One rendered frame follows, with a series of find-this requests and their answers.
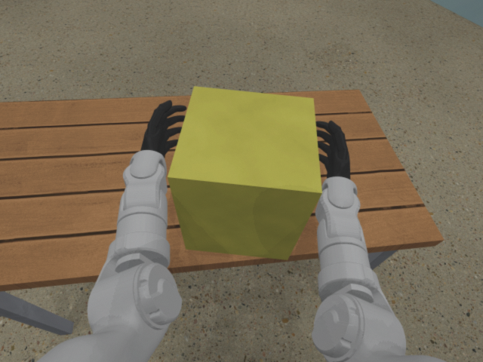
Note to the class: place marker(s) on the robot left upper arm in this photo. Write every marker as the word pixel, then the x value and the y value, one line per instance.
pixel 129 314

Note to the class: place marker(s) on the robot right upper arm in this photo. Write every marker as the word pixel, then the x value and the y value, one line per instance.
pixel 349 329

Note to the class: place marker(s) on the right robot forearm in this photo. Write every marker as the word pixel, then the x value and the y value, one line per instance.
pixel 342 250

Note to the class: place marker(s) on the left robot hand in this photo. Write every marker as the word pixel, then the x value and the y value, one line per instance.
pixel 157 132

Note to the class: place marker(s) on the table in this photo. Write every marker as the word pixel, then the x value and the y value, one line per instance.
pixel 61 182

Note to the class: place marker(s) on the carton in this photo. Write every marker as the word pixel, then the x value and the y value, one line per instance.
pixel 245 176

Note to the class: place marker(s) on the right robot hand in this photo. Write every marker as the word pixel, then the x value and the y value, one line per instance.
pixel 337 162

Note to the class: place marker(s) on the left robot forearm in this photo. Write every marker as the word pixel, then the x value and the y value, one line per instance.
pixel 142 216

